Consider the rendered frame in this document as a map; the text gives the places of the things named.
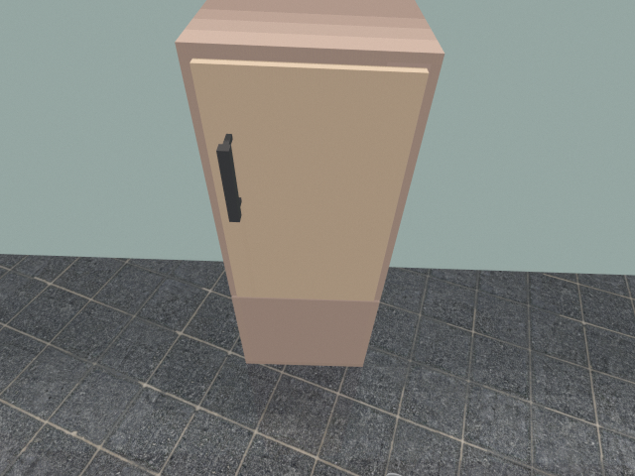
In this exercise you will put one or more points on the handle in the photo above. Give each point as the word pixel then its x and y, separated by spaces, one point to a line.
pixel 228 177

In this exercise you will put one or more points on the cupboard door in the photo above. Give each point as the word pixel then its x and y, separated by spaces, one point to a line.
pixel 320 152

